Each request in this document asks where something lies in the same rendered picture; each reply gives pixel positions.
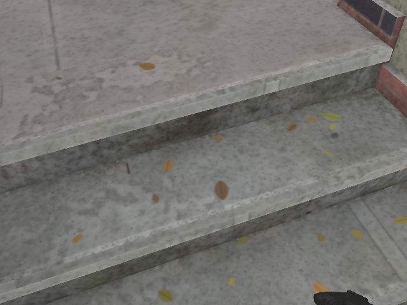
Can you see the robot right hand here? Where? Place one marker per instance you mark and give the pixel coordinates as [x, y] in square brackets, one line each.
[340, 298]

